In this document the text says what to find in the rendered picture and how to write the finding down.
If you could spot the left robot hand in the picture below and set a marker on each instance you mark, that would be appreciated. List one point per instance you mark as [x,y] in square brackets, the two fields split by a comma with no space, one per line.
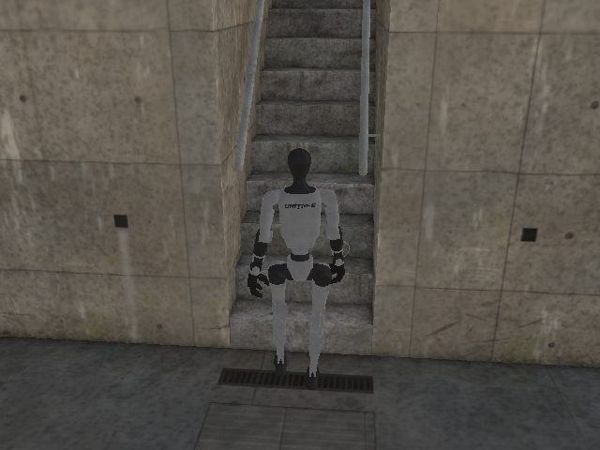
[252,283]

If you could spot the left robot thigh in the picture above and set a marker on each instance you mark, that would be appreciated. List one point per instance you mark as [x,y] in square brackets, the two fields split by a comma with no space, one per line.
[277,273]

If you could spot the robot left forearm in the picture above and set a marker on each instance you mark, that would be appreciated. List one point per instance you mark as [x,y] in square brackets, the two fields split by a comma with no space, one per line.
[258,256]

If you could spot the right robot hand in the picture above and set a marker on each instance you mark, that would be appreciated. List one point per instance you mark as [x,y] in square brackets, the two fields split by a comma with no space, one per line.
[339,270]

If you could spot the robot head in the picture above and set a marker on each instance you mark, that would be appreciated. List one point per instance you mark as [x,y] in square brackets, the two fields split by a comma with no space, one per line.
[299,161]

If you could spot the right robot upper arm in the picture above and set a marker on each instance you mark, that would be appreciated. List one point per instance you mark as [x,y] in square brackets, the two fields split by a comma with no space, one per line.
[329,198]

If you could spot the left robot upper arm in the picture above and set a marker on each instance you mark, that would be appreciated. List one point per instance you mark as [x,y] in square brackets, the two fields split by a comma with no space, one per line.
[269,199]

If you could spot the robot right forearm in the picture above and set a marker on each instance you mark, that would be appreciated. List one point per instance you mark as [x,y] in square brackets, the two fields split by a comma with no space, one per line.
[337,250]

